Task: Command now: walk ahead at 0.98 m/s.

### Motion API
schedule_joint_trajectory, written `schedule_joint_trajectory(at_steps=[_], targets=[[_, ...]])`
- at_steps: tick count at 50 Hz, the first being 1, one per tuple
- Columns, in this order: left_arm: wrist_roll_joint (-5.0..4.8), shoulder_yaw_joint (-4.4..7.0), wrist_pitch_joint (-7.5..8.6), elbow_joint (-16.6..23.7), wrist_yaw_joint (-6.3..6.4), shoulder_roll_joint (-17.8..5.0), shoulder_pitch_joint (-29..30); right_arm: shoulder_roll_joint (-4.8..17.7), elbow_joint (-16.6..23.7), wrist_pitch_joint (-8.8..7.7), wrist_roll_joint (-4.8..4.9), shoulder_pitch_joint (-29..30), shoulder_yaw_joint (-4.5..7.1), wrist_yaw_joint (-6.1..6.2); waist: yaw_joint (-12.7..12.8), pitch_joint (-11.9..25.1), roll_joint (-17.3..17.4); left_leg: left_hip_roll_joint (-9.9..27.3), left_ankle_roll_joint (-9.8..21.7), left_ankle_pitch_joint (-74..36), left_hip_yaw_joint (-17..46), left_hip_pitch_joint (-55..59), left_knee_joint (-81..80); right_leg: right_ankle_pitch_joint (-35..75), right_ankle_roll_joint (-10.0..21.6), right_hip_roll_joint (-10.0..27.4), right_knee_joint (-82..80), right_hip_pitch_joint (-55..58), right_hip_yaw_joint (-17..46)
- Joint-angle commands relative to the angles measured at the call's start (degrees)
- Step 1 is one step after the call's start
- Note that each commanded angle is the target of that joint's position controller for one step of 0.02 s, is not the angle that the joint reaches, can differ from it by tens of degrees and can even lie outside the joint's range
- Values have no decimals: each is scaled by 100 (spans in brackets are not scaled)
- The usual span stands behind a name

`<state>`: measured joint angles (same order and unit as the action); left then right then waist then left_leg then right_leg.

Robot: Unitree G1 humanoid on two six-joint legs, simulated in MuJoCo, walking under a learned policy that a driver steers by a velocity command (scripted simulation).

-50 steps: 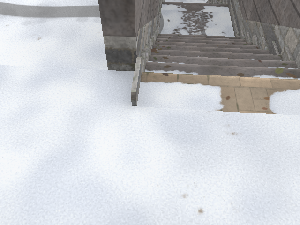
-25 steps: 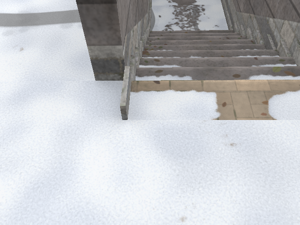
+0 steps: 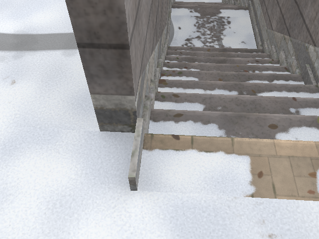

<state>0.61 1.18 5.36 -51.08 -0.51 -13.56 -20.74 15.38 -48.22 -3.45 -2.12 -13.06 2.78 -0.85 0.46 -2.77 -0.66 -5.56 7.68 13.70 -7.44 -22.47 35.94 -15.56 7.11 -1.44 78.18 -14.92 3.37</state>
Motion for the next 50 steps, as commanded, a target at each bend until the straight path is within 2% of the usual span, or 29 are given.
schedule_joint_trajectory(at_steps=[1, 6, 10, 14, 16, 17, 18, 19, 20, 21, 22, 23, 26, 28, 30, 34, 36, 37, 38, 39, 40, 41, 42, 43, 44, 45, 46, 48, 50], targets=[[171, 8, -62, 474, -137, -355, -71, 172, -113, -209, 47, -573, 41, 1, 199, -140, -85, 1713, 646, 1484, 2918, 840, -2702, 132, -44, 682, -62, -1904, 344], [178, -102, -167, 1139, -228, -321, 1522, 348, -357, -440, 192, -1062, 29, -67, 82, -835, 74, 1180, 539, 3, 1556, 425, -3538, 1260, -345, 1033, -1794, -2717, -332], [59, -220, -67, 1352, -339, -155, 2436, 475, -514, -555, 338, -1599, 12, -43, -237, -742, 29, 1067, 182, -2569, 891, 809, -3802, 2953, -209, 657, -3844, -1570, -947], [98, -169, -47, 1287, -285, -462, 2480, 975, -678, -481, 194, -1813, 68, 109, -163, -221, 446, 1371, -122, -6303, 419, 2938, -3045, 2436, 95, -39, -4625, -1341, -1382], [96, -38, -57, 944, -191, -782, 1483, 1108, -710, -332, 1, -1617, 105, 246, 378, 490, 928, 1586, -270, -8083, 176, 3447, -1378, 1500, 263, -485, -4515, -476, -1399], [180, 52, 39, 628, -131, -961, 543, 1218, -582, -248, -51, -1301, 139, 277, 834, 964, 872, 1489, -376, -8060, 107, 3114, 247, 1738, 367, -567, -4917, 492, -1392], [317, 116, 58, 277, -71, -936, -407, 1124, -584, -262, 32, -1044, 111, 311, 1233, 1311, 912, 1386, -368, -7139, 13, 2317, 1857, 2027, 458, -241, -5157, 1624, -1027], [349, 246, 30, 108, 10, -1326, -759, 484, -371, -337, -43, -1206, -32, 259, 706, 1633, -269, 754, -432, -1737, 85, 517, 3813, 3889, 611, 880, -4124, 3180, 213], [339, 380, -22, 21, 1, -1566, -918, 155, -179, -331, 265, -1818, -178, 216, 361, 2681, -1409, -58, -765, 1877, 604, -1770, 6033, 4472, 2084, 2207, -4468, 4988, 3085], [121, 466, -100, 79, -61, -1506, -932, 467, 5, -417, 139, -1145, -146, 234, 686, 2823, -179, 506, -423, 1011, 1208, -2107, 5729, 1433, 1843, 1835, -5306, 4663, 3255], [0, 408, -162, 127, 3, -1225, -445, 584, 254, -478, 51, -429, -168, 210, 538, 1681, -116, 722, -348, 434, 1187, -2282, 5162, 144, 1597, 1571, -6012, 3523, 3071], [27, 347, -205, 85, 35, -924, -231, 549, 392, -503, -15, -137, -196, 156, 257, 805, 329, 944, -331, 214, 1162, -2177, 4502, -146, 1355, 1393, -6437, 2383, 2760], [82, 284, -161, 155, 125, -821, 43, 285, 683, -319, -204, 141, -296, -38, -262, -245, 375, 1081, -648, 495, 1029, -1562, 3571, 320, 1255, 838, -6946, 256, 2106], [77, 404, 0, 356, 35, -1125, 86, 248, 928, -199, -231, 277, -306, -116, -340, -107, 330, 1093, -876, 518, 806, -1068, 2543, 1360, 1185, 666, -6829, -354, 1665], [-41, 393, 2, 561, 80, -1089, 329, 199, 1049, 36, -299, 465, -344, -27, -383, -39, -256, 950, -881, -224, 386, -754, 2138, 3247, 989, 275, -6315, -693, 1224], [-206, 445, -141, 679, 40, -1223, -280, -16, 1486, 84, -137, 1185, -414, 71, 56, 94, -408, 521, -719, -1721, 320, 288, 646, 5049, 408, 169, -5704, -571, 1262], [-128, 469, -217, 751, 109, -1410, -269, 350, 1411, 9, -60, 650, -238, 127, -162, 508, -574, 118, -754, -1719, 267, 1080, 623, 5909, 294, 103, -4823, -345, 1341], [-177, 516, -209, 984, 157, -1556, 548, 464, 1188, -90, -122, -757, -105, 161, -1122, 1023, -657, 405, -617, -2382, 1000, 2678, 669, 6439, 124, 81, -3257, -994, 1435], [-36, 540, -67, 1169, 69, -1682, 1178, 885, 822, -108, -27, -2205, 111, 191, -2108, 1617, -542, 448, -672, -1519, 926, 3796, 487, 5486, -79, 12, -1952, -1412, 1396], [-13, 503, -19, 1274, -50, -1154, 937, 1209, 799, -86, -81, -2266, 241, 261, -1980, 1278, 657, 1378, -552, 344, 1754, 3635, -643, 1185, -184, -630, -193, -1822, 1012], [87, 269, 0, 1476, -38, -428, 592, 1073, 843, -4, -183, -1913, 163, 217, -1209, 1060, 1514, 2352, -604, -1169, 2560, 3534, -127, -1236, -144, -410, 698, -2298, 1026], [-420, 349, -51, 1578, -24, -485, 141, 1016, 1436, 85, -350, -1214, 18, 224, -855, 1432, 1846, 3757, 308, -389, 5819, 4065, -1146, -846, -244, -651, 1427, -3848, 1546], [-73, 259, -212, 1701, 0, -485, 650, 762, 1443, 82, -203, -682, -7, 284, -603, 534, 1118, 3591, 501, 952, 5939, 2874, -1409, -279, -256, -361, 1584, -4235, 1398], [108, 161, -322, 1795, -94, -680, 720, 461, 1488, 96, -166, -413, -59, 243, -316, 45, 321, 3296, 223, 1171, 4853, 1622, -1404, 0, -329, -211, 1490, -3740, 1146], [148, 270, -500, 1854, -139, -898, 1007, 463, 1367, -4, -124, -407, -108, 160, -301, -212, -103, 3130, 41, 1151, 3541, 706, -1252, -121, -255, 102, 1115, -3239, 695], [112, 209, -628, 2153, -190, -727, 1346, 741, 1356, 26, -85, -415, -17, 255, -326, -535, -910, 3144, -199, 507, 3021, 50, -1539, 123, -328, 214, 650, -2939, 740], [88, 149, -789, 2186, -246, -520, 1083, 810, 1244, -71, -149, -253, -10, 182, -110, -525, -349, 2954, -403, 912, 2406, -393, -1573, 477, -313, 335, 288, -2667, 649], [-83, 276, -968, 2114, -227, -823, 819, 842, 1273, -140, -110, -81, -35, 128, -30, -306, 631, 2429, -601, 801, 748, -393, -1753, 1141, -269, 111, -578, -2258, 222], [-13, 52, -1093, 2399, -228, -557, 1007, 1108, 1036, -140, -97, -314, 52, 114, 18, -640, 1084, 2423, -584, 1008, 13, -405, -2181, 1343, -219, 90, -886, -2284, -422]])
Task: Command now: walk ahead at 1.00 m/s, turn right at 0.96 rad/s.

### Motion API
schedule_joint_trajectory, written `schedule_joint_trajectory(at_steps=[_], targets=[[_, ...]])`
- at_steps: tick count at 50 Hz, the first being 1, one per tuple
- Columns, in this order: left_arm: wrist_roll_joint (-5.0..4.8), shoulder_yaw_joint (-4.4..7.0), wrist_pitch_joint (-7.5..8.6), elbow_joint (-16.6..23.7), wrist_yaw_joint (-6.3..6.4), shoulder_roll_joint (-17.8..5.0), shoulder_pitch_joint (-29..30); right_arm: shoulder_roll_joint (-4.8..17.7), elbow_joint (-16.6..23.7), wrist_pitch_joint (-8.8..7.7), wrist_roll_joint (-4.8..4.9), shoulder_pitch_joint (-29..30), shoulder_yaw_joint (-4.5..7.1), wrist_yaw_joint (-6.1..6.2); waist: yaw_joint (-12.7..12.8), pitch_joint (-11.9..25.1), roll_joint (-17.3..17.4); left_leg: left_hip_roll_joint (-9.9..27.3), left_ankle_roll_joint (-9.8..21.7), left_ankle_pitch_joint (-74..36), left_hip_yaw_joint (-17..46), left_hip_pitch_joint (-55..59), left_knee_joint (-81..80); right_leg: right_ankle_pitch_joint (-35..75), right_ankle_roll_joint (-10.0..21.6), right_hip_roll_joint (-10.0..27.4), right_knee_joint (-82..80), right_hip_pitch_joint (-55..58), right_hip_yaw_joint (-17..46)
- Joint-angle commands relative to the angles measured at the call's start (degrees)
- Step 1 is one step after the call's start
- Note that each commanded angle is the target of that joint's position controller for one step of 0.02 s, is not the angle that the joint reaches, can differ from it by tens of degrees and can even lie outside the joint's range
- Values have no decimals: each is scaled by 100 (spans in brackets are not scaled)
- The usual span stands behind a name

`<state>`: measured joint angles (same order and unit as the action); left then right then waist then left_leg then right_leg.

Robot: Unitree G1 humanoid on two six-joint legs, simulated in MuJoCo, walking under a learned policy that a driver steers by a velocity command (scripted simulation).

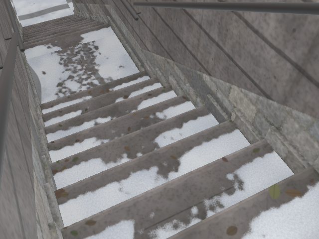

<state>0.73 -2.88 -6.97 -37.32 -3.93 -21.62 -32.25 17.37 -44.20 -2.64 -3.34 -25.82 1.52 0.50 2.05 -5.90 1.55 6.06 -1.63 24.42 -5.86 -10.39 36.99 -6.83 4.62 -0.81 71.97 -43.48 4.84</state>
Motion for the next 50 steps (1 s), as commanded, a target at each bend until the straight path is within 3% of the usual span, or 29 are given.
schedule_joint_trajectory(at_steps=[1, 2, 3, 4, 6, 8, 10, 12, 13, 15, 18, 19, 21, 29, 30, 31, 33, 34, 35, 36, 37, 38, 39, 41, 44, 45, 46, 48, 50], targets=[[-218, 335, 296, 682, -48, 385, 1624, 930, 575, -195, 246, 832, 214, 96, 106, -378, 620, 1331, 175, -103, -314, -749, -2058, 639, -115, 233, -823, 124, -552], [-103, 303, 340, 196, -61, 570, 1003, 879, 305, -314, 323, 674, 326, 63, 150, -50, 295, 1252, 349, -1113, -621, -786, -1846, 1308, -89, 271, -420, 695, -598], [-74, 222, 260, 398, 31, 618, 779, 946, 408, -257, 286, 1167, 266, 70, 250, 312, 613, 922, 571, -858, -769, -699, -1715, 1765, -183, 42, -408, 1018, -1060], [-171, 277, 241, 332, 114, 473, 804, 756, 278, -302, 326, 1033, 290, 43, 266, -27, 457, 973, 414, -781, -842, -307, -1362, 2421, -169, 415, -810, 416, -494], [-113, 183, 236, 294, 258, 506, 769, 776, 32, -248, 215, 863, 301, -121, 189, -424, 694, 1214, 410, -1533, -853, 744, -1158, 1722, -125, 449, -527, -680, -974], [-192, 91, 238, 424, 412, 514, 944, 754, -41, -170, 119, 686, 333, -135, -32, -990, 630, 1472, 272, -1949, -866, 986, -1206, 924, -235, 500, -635, -1349, -843], [-75, 40, 248, 325, 385, 329, 573, 974, 9, -169, 55, 1156, 319, -106, 412, -1044, 432, 1546, 213, -2305, -1031, 1017, -1229, 1176, -234, 491, -1191, -798, -960], [-56, -250, 138, -117, 340, 824, -721, 843, 239, -282, 224, 2290, 242, -151, 1163, -554, 228, 1531, -40, -2524, -1186, 124, -1133, 2473, -206, 654, -1243, 1122, -945], [-149, -319, 105, -267, 358, 853, -1111, 681, 328, -254, 273, 2729, 130, -150, 1342, -410, 399, 1280, -118, -2139, -1347, -109, -990, 2593, -207, 536, -1312, 1571, -969], [-175, -374, -44, -694, 419, 775, -1488, 674, 332, -147, 200, 3277, 26, -229, 1442, -493, 271, 1222, -124, -2720, -1401, 200, -666, 1945, -210, 336, -1454, 1841, -1306], [-150, -483, 223, -1210, 454, 807, -2122, 620, 333, 289, 152, 3556, -19, -186, 1439, -735, -676, 1150, -33, -3938, -1142, 411, 319, 1020, -116, -272, -1898, 2017, -1347], [-176, -548, 291, -1230, 407, 1002, -2175, 451, 365, 470, 201, 3771, -71, -163, 1538, -821, -637, 1218, -33, -3529, -1202, 108, 312, 1312, 63, -260, -1936, 1893, -1006], [-148, -607, 309, -1747, 475, 1232, -2752, 268, 428, 507, 200, 4404, -134, -232, 1928, -432, -488, 1088, -96, -2686, -1364, 183, 675, 1905, 139, -432, -1977, 2126, -1058], [44, -404, 257, -2075, 664, 1060, -2639, -578, 635, 697, 270, 5006, -565, -313, 1908, 169, -301, 692, -59, -2139, -1330, -85, 2096, 2054, 621, -1013, -2189, 2149, -1244], [-60, -253, 314, -2123, 616, 858, -2996, -446, 636, 652, 287, 5298, -547, -292, 2242, 183, 32, 354, -87, -2110, -1480, -238, 2661, 1993, 748, -975, -2262, 2328, -1192], [-15, -194, 326, -2088, 591, 802, -3038, -554, 678, 638, 288, 5505, -579, -265, 2479, 223, -254, 99, -61, -1953, -1418, -563, 3382, 1927, 946, -965, -2367, 2471, -1044], [135, -237, 525, -2075, 689, 923, -2290, -986, 852, 632, 335, 4760, -743, -207, 1742, 320, -1448, -341, -162, 1200, -1096, -234, 3240, 2513, 949, -1034, -3250, 1933, -756], [74, -310, 483, -1741, 665, 1151, -1326, -902, 864, 716, 277, 4184, -725, -229, 1039, -244, -1542, -275, -41, 1941, -997, 422, 1237, 1824, 597, -1118, -4062, 730, -342], [29, -410, 452, -1608, 587, 1434, -808, -660, 598, 790, 143, 3103, -562, -182, 318, -727, -1506, -143, 187, 1625, -1431, 1731, -847, 1509, -91, -1481, -4304, -338, -819], [43, -604, 422, -1697, 449, 1843, -971, -536, 486, 883, 244, 3197, -344, -77, 321, -1066, -764, 186, 185, 741, -1339, 1470, -1454, 516, 121, -882, -3228, -136, -441], [28, -703, 392, -1565, 393, 2007, -1659, -309, 503, 921, -15, 3470, -158, -55, 1045, -1023, -418, 1310, 303, -1440, -628, 2679, -519, 232, 90, 71, -3239, -1224, -130], [132, -732, 404, -1140, 394, 1899, -1811, 9, 517, 839, 207, 3808, 48, 48, 1446, -714, -267, 2268, 406, -388, -75, 1600, -1284, 1315, 150, 957, -2697, -363, 194], [79, -749, 333, -1370, 376, 1985, -2178, -246, 624, 743, 186, 4277, 27, 26, 1809, -738, -218, 2262, 443, 876, -156, 1519, -1713, 1512, 233, 1217, -2629, -149, 605], [-68, -773, 204, -1947, 277, 2066, -2801, -542, 789, 657, 162, 4735, -1, -156, 2064, -769, -628, 1524, 172, -381, -1346, 2316, -1286, 1517, 248, 1025, -3561, 299, 98], [-144, -781, 241, -1784, 229, 2126, -1882, -412, 600, 767, 119, 3989, 69, -226, 1455, -1415, -1056, 1334, 141, -436, -1876, 2175, -1480, 2065, 243, 795, -3974, 390, -314], [-282, -777, 357, -1742, 186, 2121, -1743, -404, 591, 693, 43, 3781, 33, -206, 1373, -1635, -1005, 1247, 149, -92, -2118, 2026, -1473, 2361, 164, 772, -3864, 289, -315], [-333, -808, 403, -1847, 196, 2144, -1753, -368, 582, 683, -60, 3776, 35, -260, 1341, -1501, -888, 1230, 225, 226, -2127, 2154, -1374, 2219, 184, 889, -4036, 382, -205], [-410, -806, 441, -1920, 270, 2056, -1901, -356, 583, 588, -67, 3816, 12, -306, 1426, -1350, -597, 1251, 191, 587, -2123, 2079, -1200, 1983, 116, 911, -3976, 552, -116], [-493, -908, 461, -2142, 329, 2330, -2460, -493, 639, 643, -23, 4235, 6, -355, 1657, -1244, -486, 1206, 126, 836, -2255, 1763, -947, 1968, 152, 863, -3619, 914, -184]])
Over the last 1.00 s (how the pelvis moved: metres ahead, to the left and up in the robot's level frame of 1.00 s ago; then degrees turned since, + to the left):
0.86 -0.09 0.01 -31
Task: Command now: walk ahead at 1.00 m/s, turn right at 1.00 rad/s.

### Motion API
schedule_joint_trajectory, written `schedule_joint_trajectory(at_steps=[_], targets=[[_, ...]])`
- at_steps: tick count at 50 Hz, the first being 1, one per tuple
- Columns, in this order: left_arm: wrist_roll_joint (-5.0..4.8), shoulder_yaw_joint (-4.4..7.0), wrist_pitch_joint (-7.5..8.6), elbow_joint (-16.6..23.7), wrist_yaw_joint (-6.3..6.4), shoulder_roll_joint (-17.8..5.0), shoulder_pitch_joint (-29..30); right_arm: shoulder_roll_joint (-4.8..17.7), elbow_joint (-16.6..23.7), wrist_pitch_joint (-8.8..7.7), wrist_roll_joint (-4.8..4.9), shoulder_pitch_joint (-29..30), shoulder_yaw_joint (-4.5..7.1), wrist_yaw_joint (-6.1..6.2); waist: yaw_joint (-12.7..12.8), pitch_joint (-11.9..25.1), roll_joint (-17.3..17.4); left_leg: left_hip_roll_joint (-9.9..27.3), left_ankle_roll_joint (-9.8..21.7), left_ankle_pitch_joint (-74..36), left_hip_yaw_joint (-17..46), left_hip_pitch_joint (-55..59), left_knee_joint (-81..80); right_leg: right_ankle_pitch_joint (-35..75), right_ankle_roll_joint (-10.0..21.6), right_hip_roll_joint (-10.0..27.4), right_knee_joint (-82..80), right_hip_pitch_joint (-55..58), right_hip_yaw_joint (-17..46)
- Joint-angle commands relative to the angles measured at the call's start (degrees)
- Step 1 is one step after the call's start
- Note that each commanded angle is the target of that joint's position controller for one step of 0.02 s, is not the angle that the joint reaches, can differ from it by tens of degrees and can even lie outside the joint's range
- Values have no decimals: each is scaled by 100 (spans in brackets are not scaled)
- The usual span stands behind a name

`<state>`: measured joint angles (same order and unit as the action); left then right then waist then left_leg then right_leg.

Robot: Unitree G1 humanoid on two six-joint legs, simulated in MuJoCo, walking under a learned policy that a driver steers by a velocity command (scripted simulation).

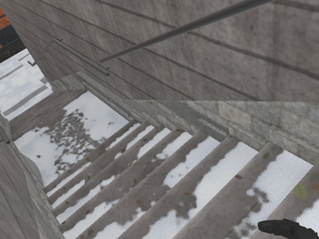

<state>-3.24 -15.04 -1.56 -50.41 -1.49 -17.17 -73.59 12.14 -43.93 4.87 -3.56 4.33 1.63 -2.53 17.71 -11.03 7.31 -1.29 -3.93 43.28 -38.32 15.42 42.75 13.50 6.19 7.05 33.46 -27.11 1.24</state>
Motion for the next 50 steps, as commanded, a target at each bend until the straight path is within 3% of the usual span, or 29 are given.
schedule_joint_trajectory(at_steps=[1, 3, 9, 11, 13, 14, 16, 20, 22, 24, 27, 28, 29, 30, 31, 32, 33, 34, 35, 36, 37, 39, 40, 41, 42, 43, 46, 49, 50], targets=[[-99, 315, -72, -910, 129, 1934, 1420, 29, 578, -79, 10, 1235, 10, -74, 174, -644, -1095, 1949, 349, -927, 951, -978, -1298, -13, 32, 42, 277, -453, 207], [4, 389, -265, -982, 374, 2002, 768, -127, 528, -111, 354, 1655, 5, -213, 431, -150, -1203, 1921, 231, -2227, 707, -1809, -309, 245, 105, -636, 1192, 760, -416], [125, 770, -300, -395, 425, 1316, 878, -114, 984, 35, 3, 3110, 22, -278, 752, -114, -1682, 330, 154, -371, 2374, -5200, 4651, -2510, 336, -1192, 938, 2185, 1076], [288, 399, 26, -146, 397, 2114, 1375, -1070, 1181, 65, -291, 2826, -105, -291, -335, -125, -2528, -696, 209, -122, 2973, -5662, 6612, -2547, -765, -1916, 133, 589, 1842], [267, 317, 410, 196, 496, 1843, 2480, -2227, 1277, 113, -344, 1482, -484, -73, -1877, 848, -2851, -797, 3, -305, 3226, -5517, 8309, -1920, -1331, -2322, -233, -129, 2876], [257, 720, 453, 869, 713, -258, 2323, -1519, 1771, 530, -310, 460, -316, 169, -1878, 1980, -5115, -1467, -228, 956, 3232, -8145, 9782, -6192, -1172, -1673, -2040, 1469, 5360], [121, 989, 601, 953, 861, -834, 2834, -402, 1588, 529, -78, 456, -29, 616, -1601, 2921, -2962, -1215, -128, -570, 3645, -9657, 10445, -5960, -1727, -1308, -1194, 3853, 4404], [404, 740, 555, 339, 1250, 612, -251, -455, 1786, 698, -102, 1283, -55, 276, -99, 2685, -4005, -2174, -68, 504, 1394, -8663, 10697, -4237, -2509, -2246, -1111, 4381, 274], [588, 701, 423, 1396, 1268, 31, 1789, -75, 1424, 359, -27, 1121, 87, -17, -1021, 2936, -3382, -2044, 425, 46, 1271, -7133, 10363, -3179, -2409, -1720, -1819, 3358, 442], [341, 818, 464, 1758, 1199, -441, 2497, 257, 1065, 353, -126, 344, 114, -121, -1369, 2483, -2901, -2085, 560, 241, 960, -6909, 9881, -3301, -3107, -1608, -2473, 3297, 462], [20, 870, 349, 2508, 1363, -730, 4648, 1234, 300, 41, 60, -3168, 270, -226, -2957, 1684, -4204, -3427, 539, 1835, -831, -3791, 6343, 916, -5846, -2381, -3208, 1963, -1789], [-341, 1058, 218, 2649, 1423, -1200, 6064, 2013, 314, -249, 133, -4347, 582, -104, -4263, 1520, -3189, -3751, 700, 2301, -2112, -2345, 4140, 5132, -7777, -3140, -1030, 672, -2970], [-1145, 1655, 79, 2799, 1788, -2403, 8176, 3157, 154, -769, 435, -5487, 1236, -14, -6517, 1859, -365, -2055, 1689, 2233, -1373, -890, 422, 6712, -9828, -3785, 6807, -2313, -3038], [-1585, 1979, 237, 3083, 2415, -2895, 9094, 2971, 111, -1210, 958, -4466, 1527, 38, -8092, 2190, 7896, 1590, 3874, -1812, 2343, -3200, -2742, -6400, -8340, -3747, 20647, -5274, -301], [-297, 532, 353, 4627, 2368, 673, 9805, 515, 845, -1545, -265, -1067, 401, -156, -4383, -504, 10694, 4966, 3086, -4287, 6249, -3070, 162, -19337, -4102, -1618, 24944, -13167, 5216], [611, 511, 419, 5891, 1702, 67, 11960, 238, 1022, -2741, 481, -3259, 665, 857, -5051, -1086, 3821, 9620, 3405, -4570, 12671, -158, 99, -19956, -1563, 2507, 18848, -15999, 8969], [-340, -336, 784, 5412, 1272, 66, 9596, 800, 1368, -1708, 557, 2410, -15, 591, -295, -504, 870, 5563, 283, -7290, 5573, -3266, -2418, -16611, -639, -249, 13025, -9536, 5695], [-656, -296, 847, 3988, 738, -824, 4126, 2491, 2298, -574, 676, 5552, 196, 931, 3148, 1240, -4147, 1160, -1378, -5270, 963, -10310, -1443, -9861, -568, -2076, 8274, 237, 1614], [-614, -67, 557, 2882, -79, -875, 2749, 3900, 2319, -672, 643, 3817, 780, 1338, 3116, 2144, -8995, 531, 273, 931, 2569, -12557, -390, -4685, -802, -2612, 7257, 3780, 462], [6, 294, -206, 2369, -201, -855, 2707, 3653, 1468, -830, 508, 2699, 1014, 1645, 2932, 3731, -9929, -706, -175, 5459, 2721, -13807, 3340, -2747, -1255, -2689, 10693, 5834, -1906], [284, 280, -871, 2725, 169, -582, 2902, 2673, 1822, -906, 903, 3718, 754, 1633, 2298, 3454, -7364, -1263, -857, 5551, 3715, -13635, 4891, -3614, -1308, -1507, 11536, 5805, -1865], [660, -149, -1049, 3395, 793, -355, 3344, 114, 2221, -599, 379, 3407, -175, 1481, -569, 2098, -2968, -1733, -794, 1437, 5038, -11678, 8466, -6080, -36, -873, 6287, 2814, 2784], [665, -33, -1024, 2929, 364, -908, 4406, -305, 1167, -198, 0, 778, -469, 1265, -2663, 1306, -4271, -1319, -457, -46, 5146, -10131, 9513, -4468, -1226, -2274, 4720, 659, 1385], [457, 172, -667, 2690, -203, -1966, 4040, -108, 1164, 229, -348, -1476, -383, 1054, -3561, 2138, -7224, -1381, 313, -119, 5225, -8838, 10561, -119, -1672, -2816, 3383, -249, 390], [342, 790, -610, 2534, -255, -3390, 3288, 336, 907, 403, -342, -2299, -196, 1271, -3196, 3565, -9004, -2114, 418, 551, 5930, -9050, 11482, -5903, -1807, -2449, 1417, 449, 1107], [340, 1144, -619, 2704, -108, -3847, 4641, 671, 1362, 189, -92, -1806, -144, 1522, -3491, 3169, -9179, -1996, 285, 370, 6448, -10147, 11365, -8107, -1194, -1489, 735, 1028, 2128], [729, 1554, -671, 2527, 219, -3184, 4171, 1045, 1435, -67, 381, -711, -91, 1420, -2510, 2321, -7416, -2437, -438, 218, 3163, -11755, 10784, -6157, -1600, -1886, 1799, 4240, -874], [367, 1747, -343, 1324, 252, -2448, 2714, 549, 2476, 133, 26, 1282, 8, 849, -1301, 1155, -7349, -1040, 196, 96, 3101, -10662, 9095, -6096, -1126, -1211, -886, 2887, 924], [448, 1655, -200, 958, 135, -1947, 3002, 156, 2212, 190, 126, 747, -173, 743, -1687, 1287, -5979, -1322, 303, -572, 2657, -9400, 8173, -6132, -831, -1428, -1016, 2319, 860]])
Over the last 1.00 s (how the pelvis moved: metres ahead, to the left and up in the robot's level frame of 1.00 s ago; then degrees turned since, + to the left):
0.10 0.05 -0.07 -34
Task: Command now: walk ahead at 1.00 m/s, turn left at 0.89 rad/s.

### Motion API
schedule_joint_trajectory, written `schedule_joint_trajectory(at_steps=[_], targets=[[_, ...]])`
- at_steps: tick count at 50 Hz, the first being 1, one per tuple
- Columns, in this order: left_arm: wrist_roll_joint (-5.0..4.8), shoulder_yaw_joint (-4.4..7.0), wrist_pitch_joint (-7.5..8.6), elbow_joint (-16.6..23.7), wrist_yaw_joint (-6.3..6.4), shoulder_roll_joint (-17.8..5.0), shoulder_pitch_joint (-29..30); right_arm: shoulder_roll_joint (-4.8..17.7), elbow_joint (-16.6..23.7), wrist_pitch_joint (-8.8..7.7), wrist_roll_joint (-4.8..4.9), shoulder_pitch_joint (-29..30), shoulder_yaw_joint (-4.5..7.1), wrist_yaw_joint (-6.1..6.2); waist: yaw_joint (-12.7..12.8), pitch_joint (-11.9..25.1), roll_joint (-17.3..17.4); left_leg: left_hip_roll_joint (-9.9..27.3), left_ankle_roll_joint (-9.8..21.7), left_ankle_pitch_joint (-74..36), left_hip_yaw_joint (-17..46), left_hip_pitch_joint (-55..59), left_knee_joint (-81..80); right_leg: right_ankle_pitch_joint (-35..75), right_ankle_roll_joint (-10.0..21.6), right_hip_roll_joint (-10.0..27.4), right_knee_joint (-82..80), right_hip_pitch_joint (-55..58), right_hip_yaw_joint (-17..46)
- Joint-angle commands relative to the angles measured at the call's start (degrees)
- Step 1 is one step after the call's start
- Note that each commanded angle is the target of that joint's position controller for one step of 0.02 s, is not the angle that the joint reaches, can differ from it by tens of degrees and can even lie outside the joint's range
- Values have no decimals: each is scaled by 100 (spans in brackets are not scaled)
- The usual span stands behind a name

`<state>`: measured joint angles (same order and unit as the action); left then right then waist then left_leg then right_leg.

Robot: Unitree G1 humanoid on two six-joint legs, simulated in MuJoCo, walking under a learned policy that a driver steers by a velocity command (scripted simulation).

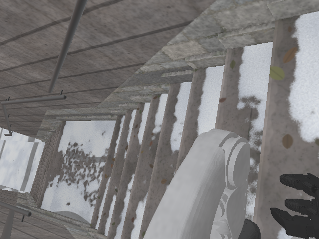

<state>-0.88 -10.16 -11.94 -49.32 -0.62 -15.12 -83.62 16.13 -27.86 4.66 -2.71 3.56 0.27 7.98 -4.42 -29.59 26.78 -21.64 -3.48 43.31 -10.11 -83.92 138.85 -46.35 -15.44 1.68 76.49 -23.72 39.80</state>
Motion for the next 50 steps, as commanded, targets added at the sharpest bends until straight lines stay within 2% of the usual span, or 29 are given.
schedule_joint_trajectory(at_steps=[1, 3, 4, 6, 7, 10, 11, 14, 16, 18, 19, 20, 22, 23, 24, 25, 26, 27, 29, 30, 33, 36, 38, 40, 42, 43, 47, 49, 50], targets=[[100, 1241, 1050, 829, 80, -2124, 4266, -254, 673, 239, 123, 479, -20, -413, 445, 3392, -7492, 1078, 391, -1337, 123, 1826, -1902, -343, 1577, -621, -5717, 1464, -2344], [189, 1089, 1211, 747, 463, -1438, 4854, -175, 628, 55, 92, 428, -37, -659, 473, 3343, -6612, 1548, 228, -2951, 769, 3537, -3074, 519, 1330, -475, -5388, 908, -2236], [303, 974, 1272, 634, 528, -856, 4803, -46, 403, -105, 38, 305, 8, -832, 640, 3316, -5459, 1417, 277, -3567, 808, 4213, -4058, 890, 1211, -630, -4808, 671, -2294], [362, 734, 1270, -178, 658, 312, 2762, -563, 493, -220, -9, 1673, -52, -1170, 2059, 3097, -3739, 1500, 117, -4153, 564, 3379, -5752, 2908, 1579, -120, -4589, 2313, -1859], [276, 703, 1297, -439, 518, 568, 2650, -247, 525, -371, 133, 2618, 121, -1136, 2359, 2564, -2677, 1516, 108, -4585, 944, 3637, -7663, 3222, 1590, -13, -5372, 2580, -1569], [257, 966, 1668, -578, 480, -299, 3246, -799, -368, -496, 443, 616, -17, -1236, 1467, 3597, -1457, 2048, 334, -6294, 1373, 5707, -10486, 3346, 2038, 625, -5358, 3240, -1587], [291, 902, 1792, -342, 440, -197, 3620, -1211, -489, -469, 421, 653, -160, -1207, 1257, 3453, -1284, 2211, 410, -6188, 1185, 6066, -11247, 3303, 2277, 684, -5656, 2903, -1516], [383, 689, 1763, 101, 395, -331, 3811, -845, -697, -320, 594, 360, -64, -1149, 1110, 2865, -2099, 3161, 587, -4988, 1757, 6421, -12274, 3648, 2462, 932, -5199, 2468, -1330], [346, 499, 1597, -399, 282, -327, 2606, -291, -682, -362, 429, 555, 53, -1266, 1686, 2665, -2603, 2546, 491, -4543, 1191, 6645, -12931, 5602, 2432, 269, -3981, 2579, -1748], [396, 115, 1494, -779, 209, 196, 2341, -455, -1040, -192, 351, -355, 21, -1207, 1386, 2465, -2947, 2565, 484, -4512, 927, 9270, -13029, 5542, 2412, -264, -2450, 289, -2211], [263, 16, 1500, -719, 131, 365, 2826, -240, -1384, -102, 410, -1475, 83, -1125, 669, 2626, -2407, 2920, 557, -5150, 1059, 11135, -12547, 3231, 2266, -507, -659, -1906, -2728], [212, -80, 1579, -371, -33, 376, 3572, -46, -1559, 43, 529, -2220, 116, -1007, 104, 3088, -2603, 3294, 419, -5565, 1180, 12248, -11337, 963, 2231, -378, 793, -3514, -2965], [94, -168, 1741, -328, -117, -107, 3361, 263, -1537, 135, 624, -2826, 140, -910, 201, 4269, -3235, 4401, 685, -9272, 1469, 13612, -8952, 282, 1845, 157, 2486, -5246, -3817], [312, -109, 1674, -179, -140, -598, 3679, 461, -1581, 111, 627, -2846, 140, -765, 123, 4301, -3351, 4371, 792, -9206, 1441, 13121, -9124, 372, 1588, 226, 2620, -5257, -4269], [467, -53, 1619, 294, -98, -895, 4322, 895, -1575, 35, 593, -2389, 262, -669, 12, 4154, -3411, 4321, 1401, -6497, 1916, 12019, -9928, 898, 1287, 178, 2242, -4961, -4725], [626, -135, 1475, 18, -124, -654, 4114, 819, -1632, 74, 751, -1875, 185, -762, 531, 3202, -4058, 3805, 1098, -6416, 1544, 11211, -9895, 1047, 1138, 40, 2783, -5505, -4774], [765, -128, 1332, 147, -164, -497, 4218, 874, -1766, 12, 607, -2193, 178, -787, 503, 2805, -4306, 3778, 1026, -7902, 1676, 9881, -9724, 1187, 1111, 133, 2755, -4705, -4803], [787, -361, 1292, 295, -50, 107, 4088, 747, -1707, -30, 538, -1618, 158, -861, 975, 2571, -4517, 3741, 1086, -6575, 1652, 8458, -9813, 1780, 936, 162, 2006, -4407, -4497], [509, -435, 1362, 362, -86, 198, 4187, 692, -1218, -338, 317, -1063, 145, -825, 1164, 2836, -4957, 3195, 1209, -2696, 1434, 6451, -10643, 4337, 703, 2, -478, -2314, -4678], [636, -431, 1288, 371, -102, 164, 4093, 551, -932, -310, 429, -779, 108, -779, 1224, 3022, -4838, 3457, 1297, -1686, 1534, 5973, -10997, 5399, 879, 83, -640, -1544, -4469], [436, -169, 998, 457, 127, -284, 3944, 362, -829, -258, 616, -953, 110, -680, 945, 3070, -3233, 3727, 1276, 92, 1693, 6400, -11369, 5538, 780, -56, -345, -1811, -4056], [294, -45, 1128, 581, 161, -504, 4052, 195, -1126, -325, 381, -1370, 167, -631, 821, 2634, -3399, 3618, 1257, -1993, 1444, 7334, -10927, 5268, 905, 182, -437, -2335, -3514], [587, -210, 1017, 154, 140, -220, 3338, -32, -904, -269, 353, -941, 103, -631, 1006, 2543, -4156, 3439, 1269, -2917, 1231, 7341, -10249, 4436, 948, -233, -296, -2032, -4336], [646, -189, 1064, 257, 73, -555, 3643, -208, -1038, -316, 120, -905, 4, -659, 803, 2662, -3963, 3294, 1369, -4005, 1454, 7650, -9690, 3773, 984, -275, -178, -2220, -4551], [469, -96, 1190, 216, 94, -1020, 3657, 139, -1190, -330, 198, -1268, 100, -615, 839, 2911, -4171, 3556, 1337, -4272, 1789, 8249, -9247, 3382, 982, -364, -552, -2240, -4448], [773, -108, 994, 674, 153, -776, 4666, 211, -1490, -180, 254, -1741, 144, -534, 380, 2564, -4308, 4332, 1198, -5529, 2462, 8977, -10048, 3478, 1268, -39, -385, -3181, -3603], [858, -3, 970, 790, 1, -1231, 4829, 372, -1729, -34, 222, -2387, 148, -362, 2, 2854, -4527, 4275, 1435, -6680, 3168, 10277, -9498, 3400, 1253, 25, -489, -4231, -3531], [1044, 53, 958, 953, 27, -1194, 4435, 640, -1569, 1, 0, -2167, 304, -403, 518, 2807, -4919, 4622, 1140, -8451, 3189, 9533, -9655, 3309, 1268, 154, 2, -4087, -3224], [869, 151, 972, 1156, 26, -1319, 4723, 998, -1606, -98, -23, -1970, 427, -470, 652, 2848, -4842, 4522, 945, -8481, 2834, 9066, -9928, 3275, 1283, 176, -362, -3537, -3135]])
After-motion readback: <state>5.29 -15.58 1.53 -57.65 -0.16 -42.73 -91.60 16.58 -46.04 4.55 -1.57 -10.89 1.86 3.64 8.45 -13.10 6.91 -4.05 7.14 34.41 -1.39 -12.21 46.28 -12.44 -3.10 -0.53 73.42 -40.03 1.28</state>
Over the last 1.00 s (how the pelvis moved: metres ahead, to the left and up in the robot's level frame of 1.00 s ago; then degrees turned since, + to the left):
-0.02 0.06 -0.04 -16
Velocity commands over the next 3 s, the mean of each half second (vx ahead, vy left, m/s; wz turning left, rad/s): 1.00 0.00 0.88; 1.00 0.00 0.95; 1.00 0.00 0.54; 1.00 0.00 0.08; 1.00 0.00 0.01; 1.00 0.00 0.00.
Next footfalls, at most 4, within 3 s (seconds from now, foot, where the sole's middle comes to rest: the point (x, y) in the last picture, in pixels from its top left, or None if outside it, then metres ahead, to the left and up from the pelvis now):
0.40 left None -0.09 0.19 -0.81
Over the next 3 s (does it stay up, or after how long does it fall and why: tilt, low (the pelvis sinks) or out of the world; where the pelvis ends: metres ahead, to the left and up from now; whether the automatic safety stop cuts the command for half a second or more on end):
stays up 0.15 0.18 0.01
